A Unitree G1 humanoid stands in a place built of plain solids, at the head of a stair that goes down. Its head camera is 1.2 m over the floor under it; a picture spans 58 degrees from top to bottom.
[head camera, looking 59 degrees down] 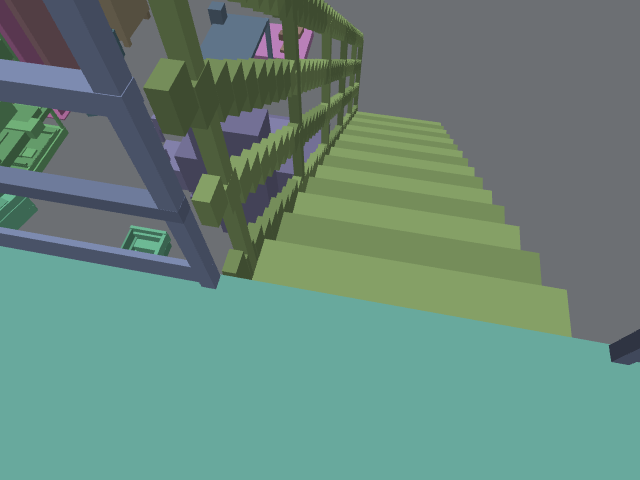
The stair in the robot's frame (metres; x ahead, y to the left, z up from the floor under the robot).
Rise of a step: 0.18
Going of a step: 0.25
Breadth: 1.14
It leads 11 degrees to the right of straight ahead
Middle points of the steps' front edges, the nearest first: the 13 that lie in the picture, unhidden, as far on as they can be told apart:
0.49 -0.26 0.00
0.74 -0.30 -0.18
0.99 -0.35 -0.37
1.24 -0.40 -0.55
1.49 -0.45 -0.73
1.74 -0.50 -0.92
1.99 -0.55 -1.10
2.24 -0.60 -1.28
2.48 -0.65 -1.47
2.73 -0.69 -1.65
2.98 -0.74 -1.84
3.23 -0.79 -2.02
3.48 -0.84 -2.20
